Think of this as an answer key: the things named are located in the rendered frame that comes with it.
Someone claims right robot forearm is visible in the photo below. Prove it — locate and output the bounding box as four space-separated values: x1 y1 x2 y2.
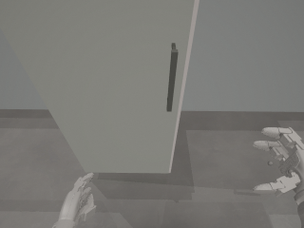
294 189 304 228

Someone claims left robot hand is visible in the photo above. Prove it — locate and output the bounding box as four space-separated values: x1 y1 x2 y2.
58 172 96 225

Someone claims right robot hand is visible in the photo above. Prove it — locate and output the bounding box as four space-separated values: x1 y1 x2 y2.
253 127 304 198

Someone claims fridge door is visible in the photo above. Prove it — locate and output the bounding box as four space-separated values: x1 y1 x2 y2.
0 0 195 174

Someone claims handle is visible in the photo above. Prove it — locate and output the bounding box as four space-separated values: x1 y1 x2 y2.
166 43 179 112

